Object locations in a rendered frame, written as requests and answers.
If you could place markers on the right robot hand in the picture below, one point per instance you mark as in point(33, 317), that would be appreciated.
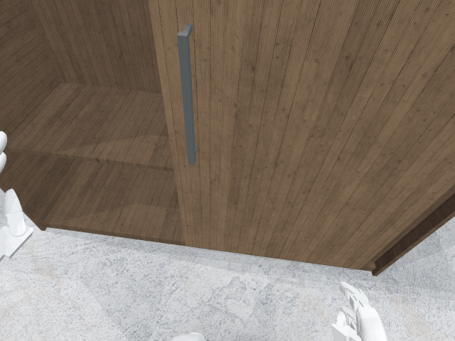
point(364, 325)

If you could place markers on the left robot hand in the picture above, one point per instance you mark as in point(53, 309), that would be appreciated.
point(12, 238)

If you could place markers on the handle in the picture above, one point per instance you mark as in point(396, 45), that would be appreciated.
point(186, 85)

